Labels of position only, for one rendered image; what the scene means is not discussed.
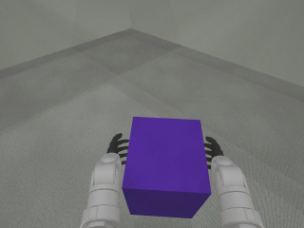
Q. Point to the robot left forearm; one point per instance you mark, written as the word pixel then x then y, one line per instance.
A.
pixel 102 210

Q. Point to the right robot hand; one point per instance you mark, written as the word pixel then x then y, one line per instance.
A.
pixel 214 146

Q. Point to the left robot hand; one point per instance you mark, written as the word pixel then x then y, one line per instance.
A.
pixel 113 146

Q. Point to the robot right forearm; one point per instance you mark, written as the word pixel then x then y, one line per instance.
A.
pixel 236 206

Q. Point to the carton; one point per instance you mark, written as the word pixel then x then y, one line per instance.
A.
pixel 166 172

